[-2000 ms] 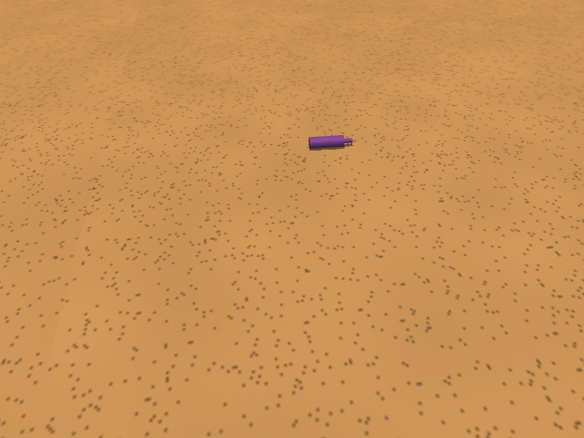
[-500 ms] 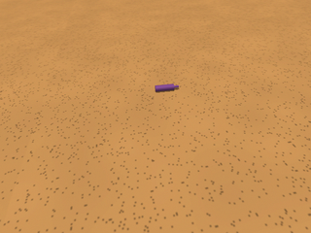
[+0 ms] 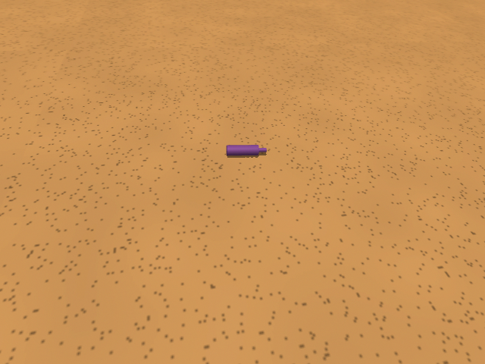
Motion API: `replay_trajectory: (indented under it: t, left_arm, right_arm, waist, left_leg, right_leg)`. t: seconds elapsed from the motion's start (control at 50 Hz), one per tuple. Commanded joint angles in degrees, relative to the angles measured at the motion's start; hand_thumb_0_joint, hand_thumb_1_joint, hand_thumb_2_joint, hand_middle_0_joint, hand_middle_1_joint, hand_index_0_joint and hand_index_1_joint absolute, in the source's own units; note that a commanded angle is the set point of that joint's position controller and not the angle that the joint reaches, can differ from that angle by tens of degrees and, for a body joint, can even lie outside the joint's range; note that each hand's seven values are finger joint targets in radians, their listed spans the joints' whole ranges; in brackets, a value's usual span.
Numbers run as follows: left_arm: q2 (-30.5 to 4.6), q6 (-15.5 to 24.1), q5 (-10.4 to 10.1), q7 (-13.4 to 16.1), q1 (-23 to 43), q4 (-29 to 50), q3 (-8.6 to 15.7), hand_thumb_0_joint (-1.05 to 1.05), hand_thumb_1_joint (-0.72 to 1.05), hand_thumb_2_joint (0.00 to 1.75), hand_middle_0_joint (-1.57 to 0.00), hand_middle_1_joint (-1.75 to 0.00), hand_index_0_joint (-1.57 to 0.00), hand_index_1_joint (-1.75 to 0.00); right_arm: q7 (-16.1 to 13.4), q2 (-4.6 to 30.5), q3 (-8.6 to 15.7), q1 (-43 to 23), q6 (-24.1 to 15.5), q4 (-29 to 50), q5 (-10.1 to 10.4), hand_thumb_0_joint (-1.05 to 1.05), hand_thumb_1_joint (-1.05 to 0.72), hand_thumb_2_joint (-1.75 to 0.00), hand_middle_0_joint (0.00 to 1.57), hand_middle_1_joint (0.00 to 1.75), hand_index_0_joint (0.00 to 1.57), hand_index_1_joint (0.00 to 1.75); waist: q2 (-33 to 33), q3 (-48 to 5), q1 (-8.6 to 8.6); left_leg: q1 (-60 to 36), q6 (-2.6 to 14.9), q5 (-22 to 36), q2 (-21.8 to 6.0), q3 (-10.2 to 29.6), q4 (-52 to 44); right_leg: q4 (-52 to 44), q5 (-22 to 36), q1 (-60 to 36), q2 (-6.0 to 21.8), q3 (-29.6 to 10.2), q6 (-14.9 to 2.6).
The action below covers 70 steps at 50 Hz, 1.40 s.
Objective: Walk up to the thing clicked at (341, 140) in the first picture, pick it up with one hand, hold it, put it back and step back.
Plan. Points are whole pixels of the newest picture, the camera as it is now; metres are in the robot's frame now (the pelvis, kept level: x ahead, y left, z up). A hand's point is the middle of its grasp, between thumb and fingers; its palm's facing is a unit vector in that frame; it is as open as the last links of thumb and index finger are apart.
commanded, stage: walk up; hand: left
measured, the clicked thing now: (246, 150) +1.48 -0.10 -0.73
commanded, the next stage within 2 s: none
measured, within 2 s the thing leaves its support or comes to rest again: neither
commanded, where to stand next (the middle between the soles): +1.09 -0.35 m, yaw +4 degrees
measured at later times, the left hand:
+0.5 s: hand (165, 283) +0.32 +0.16 -0.11, palm faces +0.00 -0.93 -0.37, open 7.4 cm
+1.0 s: hand (194, 201) +0.56 +0.12 -0.14, palm faces -0.06 -0.95 -0.31, open 7.4 cm
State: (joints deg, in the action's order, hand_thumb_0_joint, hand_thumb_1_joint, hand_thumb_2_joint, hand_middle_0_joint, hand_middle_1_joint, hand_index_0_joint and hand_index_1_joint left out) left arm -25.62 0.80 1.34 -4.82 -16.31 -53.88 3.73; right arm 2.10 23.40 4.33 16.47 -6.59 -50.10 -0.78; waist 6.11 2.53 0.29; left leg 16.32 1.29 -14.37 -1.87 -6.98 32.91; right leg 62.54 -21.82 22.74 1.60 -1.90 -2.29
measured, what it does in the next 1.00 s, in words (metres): walks ahead: right foot, then left foot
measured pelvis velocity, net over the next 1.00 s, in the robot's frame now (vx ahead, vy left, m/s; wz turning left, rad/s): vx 0.48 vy -0.15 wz -0.02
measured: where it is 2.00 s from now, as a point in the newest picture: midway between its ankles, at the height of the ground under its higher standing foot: (296, 236)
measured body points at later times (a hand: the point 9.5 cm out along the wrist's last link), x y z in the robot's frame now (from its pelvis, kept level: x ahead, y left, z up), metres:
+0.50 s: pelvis +0.25 -0.12 +0.01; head +0.26 -0.13 +0.46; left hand +0.32 +0.20 -0.09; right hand +0.32 -0.45 -0.11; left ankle +0.31 +0.04 -0.67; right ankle +0.26 -0.21 -0.73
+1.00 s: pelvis +0.48 -0.15 +0.01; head +0.49 -0.13 +0.45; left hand +0.56 +0.17 -0.11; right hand +0.55 -0.49 -0.08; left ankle +0.49 -0.01 -0.73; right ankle +0.60 -0.33 -0.69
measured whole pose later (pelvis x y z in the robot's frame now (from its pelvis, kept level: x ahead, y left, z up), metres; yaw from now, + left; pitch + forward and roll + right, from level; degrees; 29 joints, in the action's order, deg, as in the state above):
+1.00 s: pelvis +0.48 -0.15 +0.01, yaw -1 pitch -3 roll +2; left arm -25.5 0.4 1.1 -6.1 -15.2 -49.7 4.3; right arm 1.9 24.0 2.2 18.0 -6.9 -47.8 -0.6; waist 4.7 3.7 0.0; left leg 10.3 0.0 -16.1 -3.5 -7.0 29.3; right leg 47.5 -13.8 31.1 8.3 -1.2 -0.5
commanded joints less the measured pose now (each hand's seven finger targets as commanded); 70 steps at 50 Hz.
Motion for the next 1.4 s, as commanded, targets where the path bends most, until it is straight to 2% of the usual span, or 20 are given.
replay_trajectory:
  t: [0.0, 0.16, 0.22, 0.24, 0.26, 0.28, 0.36, 0.56, 0.64, 0.66, 0.7, 0.72, 0.84, 0.98, 1.08, 1.1, 1.14, 1.18, 1.24, 1.38]
  left_arm:
    - [-11.1, 2.1, -0.4, -0.8, 2.5, 5.9, 3.3, 0.00, 0.90, 0.90, -0.20, -0.30, -0.20, -0.30]
    - [-9.3, 2.0, -0.4, -2.6, 9.8, 6.7, 4.0, 0.00, 0.90, 0.90, -0.20, -0.30, -0.20, -0.30]
    - [-12.0, 2.1, -0.2, -1.6, -0.7, 3.9, 5.8, 0.00, 0.90, 0.90, -0.20, -0.30, -0.20, -0.30]
    - [-16.2, 2.5, 0.4, -0.6, -9.6, 2.2, 7.8, 0.00, 0.90, 0.90, -0.20, -0.30, -0.20, -0.30]
    - [-21.3, 3.0, -0.2, 0.2, -9.1, 3.8, 7.9, 0.00, 0.90, 0.90, -0.20, -0.30, -0.20, -0.30]
    - [-20.9, 2.7, -1.2, 0.4, -4.8, 5.3, 7.6, 0.00, 0.90, 0.90, -0.20, -0.30, -0.20, -0.30]
    - [-13.4, 3.4, -1.2, 1.3, 4.9, 7.8, 4.9, 0.00, 0.90, 0.90, -0.20, -0.30, -0.20, -0.30]
    - [-12.5, 4.1, -0.3, 0.9, -1.4, 9.9, 4.6, 0.00, 0.90, 0.90, -0.20, -0.30, -0.20, -0.30]
    - [-12.5, 3.3, -0.5, 1.2, -1.1, 10.7, 3.7, 0.00, 0.90, 0.90, -0.20, -0.30, -0.20, -0.30]
    - [-10.5, 3.1, -0.6, 1.4, -2.0, 11.0, 2.9, 0.00, 0.90, 0.90, -0.20, -0.30, -0.20, -0.30]
    - [-6.5, 2.7, -1.5, 2.0, -5.6, 11.7, 1.7, 0.00, 0.90, 0.90, -0.20, -0.30, -0.20, -0.30]
    - [-13.3, 2.1, -0.8, 2.5, -4.1, 10.9, 2.8, 0.00, 0.90, 0.90, -0.20, -0.30, -0.20, -0.30]
    - [-10.1, 1.6, -0.7, 0.5, -5.1, 7.2, 3.0, 0.00, 0.90, 0.90, -0.20, -0.30, -0.20, -0.30]
    - [-9.3, 1.0, -0.3, -2.1, 3.9, 8.5, 3.8, 0.00, 0.90, 0.90, -0.20, -0.30, -0.20, -0.30]
    - [-11.1, 2.1, 0.4, -1.4, -0.3, 6.2, 5.3, 0.00, 0.90, 0.90, -0.20, -0.30, -0.20, -0.30]
    - [-13.2, 2.8, 0.6, -0.7, -6.1, 4.4, 6.4, 0.00, 0.90, 0.90, -0.20, -0.30, -0.20, -0.30]
    - [-20.9, 3.5, -0.1, 1.0, -10.0, 5.4, 7.4, 0.00, 0.90, 0.90, -0.20, -0.30, -0.20, -0.30]
    - [-17.0, 3.2, -1.4, 1.7, -3.6, 7.7, 6.1, 0.00, 0.90, 0.90, -0.20, -0.30, -0.20, -0.30]
    - [-12.7, 3.7, -1.0, 2.2, 0.6, 8.8, 4.5, 0.00, 0.90, 0.90, -0.20, -0.30, -0.20, -0.30]
    - [-13.0, 4.0, -0.1, 2.1, -2.6, 10.9, 4.3, 0.00, 0.90, 0.90, -0.20, -0.30, -0.20, -0.30]
  right_arm:
    - [-1.2, 17.2, 4.0, 1.5, -1.8, 3.3, 0.6, 0.00, -0.90, -0.90, 0.20, 0.30, 0.20, 0.30]
    - [-1.1, 18.9, 4.2, 0.9, -1.5, 3.4, 0.5, 0.00, -0.90, -0.90, 0.20, 0.30, 0.20, 0.30]
    - [-1.6, 16.7, 3.2, 0.1, -0.8, 3.3, 0.1, 0.00, -0.90, -0.90, 0.20, 0.30, 0.20, 0.30]
    - [-1.6, 12.4, 1.7, 3.0, -0.5, 3.3, 0.3, 0.00, -0.90, -0.90, 0.20, 0.30, 0.20, 0.30]
    - [-1.8, 9.5, 0.5, 3.6, -0.6, 5.7, 1.4, 0.00, -0.90, -0.90, 0.20, 0.30, 0.20, 0.30]
    - [-2.3, 15.3, 2.2, -0.6, -0.1, 4.5, 0.5, 0.00, -0.90, -0.90, 0.20, 0.30, 0.20, 0.30]
    - [-0.9, 14.3, 1.9, 5.4, 0.7, -0.8, 0.9, 0.00, -0.90, -0.90, 0.20, 0.30, 0.20, 0.30]
    - [0.8, 11.2, 1.9, -5.4, 0.5, 3.6, -0.1, 0.00, -0.90, -0.90, 0.20, 0.30, 0.20, 0.30]
    - [0.1, 11.3, 2.6, 0.3, -0.2, 2.8, 0.2, 0.00, -0.90, -0.90, 0.20, 0.30, 0.20, 0.30]
    - [-0.6, 13.6, 3.6, 7.3, -0.5, 1.1, -0.2, 0.00, -0.90, -0.90, 0.20, 0.30, 0.20, 0.30]
    - [-2.3, 21.7, 5.9, 14.4, -0.7, 2.7, -1.2, 0.00, -0.90, -0.90, 0.20, 0.30, 0.20, 0.30]
    - [-2.3, 23.1, 6.4, 11.5, -0.5, 3.3, 1.7, 0.00, -0.90, -0.90, 0.20, 0.30, 0.20, 0.30]
    - [-2.0, 16.1, 3.0, 1.7, -1.3, 5.5, 1.0, 0.00, -0.90, -0.90, 0.20, 0.30, 0.20, 0.30]
    - [-1.2, 19.1, 4.0, 0.1, -1.4, 5.5, 0.8, 0.00, -0.90, -0.90, 0.20, 0.30, 0.20, 0.30]
    - [-1.6, 17.3, 3.2, -1.6, -0.3, 4.9, 0.1, 0.00, -0.90, -0.90, 0.20, 0.30, 0.20, 0.30]
    - [-1.6, 14.1, 2.0, 1.5, -0.1, 4.3, -0.1, 0.00, -0.90, -0.90, 0.20, 0.30, 0.20, 0.30]
    - [-2.2, 12.1, 1.0, 1.0, 0.4, 5.9, 1.2, 0.00, -0.90, -0.90, 0.20, 0.30, 0.20, 0.30]
    - [-2.4, 14.6, 1.5, 0.1, 0.8, 3.1, 1.9, 0.00, -0.90, -0.90, 0.20, 0.30, 0.20, 0.30]
    - [-1.4, 13.0, 1.2, 5.4, 1.1, 0.1, 1.2, 0.00, -0.90, -0.90, 0.20, 0.30, 0.20, 0.30]
    - [-0.1, 11.2, 1.3, -1.7, 1.5, 3.1, 0.2, 0.00, -0.90, -0.90, 0.20, 0.30, 0.20, 0.30]
  waist:
    - [-13.4, 1.6, 0.51]
    - [-13.2, -1.0, -0.13]
    - [-5.4, -6.0, -6.94]
    - [8.5, -9.1, -10.99]
    - [18.4, -8.1, -8.82]
    - [8.6, -5.7, -8.57]
    - [5.6, 1.3, -1.03]
    - [-1.4, 1.3, -4.30]
    - [-4.8, -2.6, 0.08]
    - [-9.4, -7.3, 3.36]
    - [-18.9, -12.4, 5.26]
    - [-9.9, -11.5, 5.24]
    - [-12.5, 0.4, -0.71]
    - [-15.4, 3.0, 0.28]
    - [-9.1, -2.0, -4.27]
    - [-0.1, -5.3, -6.70]
    - [15.2, -4.9, -8.28]
    - [2.3, -1.4, -5.29]
    - [5.3, -1.1, -1.26]
    - [1.1, 0.1, -4.07]
  left_leg:
    - [-7.7, 11.26, -1.4, -16.0, 15.7, -19.5]
    - [-1.7, 7.91, 4.3, -13.5, 6.6, -15.2]
    - [3.3, 4.95, 14.7, -9.2, 0.9, 6.6]
    - [12.7, 2.73, 8.3, -3.9, -0.8, 27.1]
    - [27.6, 1.02, -14.2, 3.2, 0.3, 36.9]
    - [26.2, 1.47, -14.4, -1.8, 7.5, 42.2]
    - [16.9, 1.17, -2.5, -6.5, 8.1, 30.9]
    - [13.9, -0.96, 5.4, -3.8, 3.2, 4.5]
    - [-5.8, 1.35, 7.3, 1.3, -1.0, -2.6]
    - [-16.6, 3.41, 4.3, 0.9, 1.3, -4.2]
    - [-32.0, 12.52, -11.0, -24.6, 45.0, -14.4]
    - [-25.8, 15.85, -13.7, -27.5, 46.6, -16.3]
    - [-3.1, 11.28, 8.1, -15.6, 12.9, -16.2]
    - [2.3, 9.08, -14.1, -13.6, 9.6, -20.2]
    - [2.9, 6.49, -1.6, -12.0, 5.4, -3.9]
    - [6.7, 4.81, 3.6, -7.9, 1.6, 12.1]
    - [27.3, 0.69, -16.1, 2.1, 3.7, 36.7]
    - [23.3, 1.04, -9.2, -2.4, 11.7, 37.9]
    - [16.5, 0.49, -5.3, -4.4, 8.8, 29.0]
    - [14.5, -0.87, 0.1, -3.7, 5.3, 10.5]
  right_leg:
    - [-6.7, 3.9, 13.1, 6.5, -2.2, 2.30]
    - [-25.1, 14.7, -3.9, 3.6, 6.3, 1.00]
    - [-28.8, 8.3, -21.9, -0.1, 8.1, -0.74]
    - [-35.3, -5.7, -30.7, 5.9, -3.4, -2.71]
    - [-49.2, -13.8, -33.3, 20.5, -31.6, -8.62]
    - [-50.5, -17.3, -25.7, 23.0, -34.7, -12.09]
    - [-49.5, -7.0, -8.7, 12.3, -11.1, -8.38]
    - [-47.1, 11.5, -14.9, 11.5, -2.2, -8.88]
    - [-33.4, 26.3, -10.1, 9.3, 2.8, -7.11]
    - [-21.0, 28.8, -6.5, 6.2, 5.3, -5.58]
    - [3.8, -8.0, 18.0, -5.3, 2.5, -0.29]
    - [8.4, -7.7, 17.1, -0.9, -4.7, -0.84]
    - [-3.2, 2.1, 8.4, 6.0, -1.5, 1.83]
    - [-21.5, 13.8, 3.9, 6.3, 3.2, 1.99]
    - [-29.1, 8.4, -12.6, 2.1, 7.4, 0.88]
    - [-32.4, 3.3, -21.8, 0.9, 5.8, -0.02]
    - [-50.7, -7.9, -27.2, 21.9, -33.0, -8.61]
    - [-47.8, 0.5, -19.3, 18.9, -22.3, -9.73]
    - [-45.6, 12.5, -13.8, 13.1, -8.1, -9.27]
    - [-47.1, 9.7, -14.4, 14.6, -5.0, -10.32]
